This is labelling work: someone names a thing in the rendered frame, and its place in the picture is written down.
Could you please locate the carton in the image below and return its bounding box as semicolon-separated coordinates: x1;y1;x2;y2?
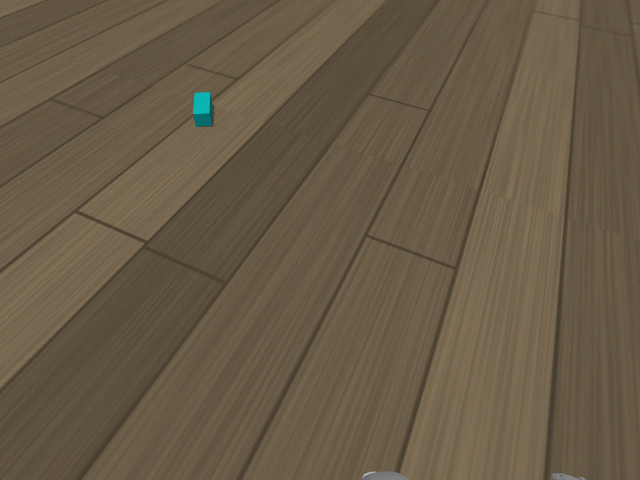
193;92;212;127

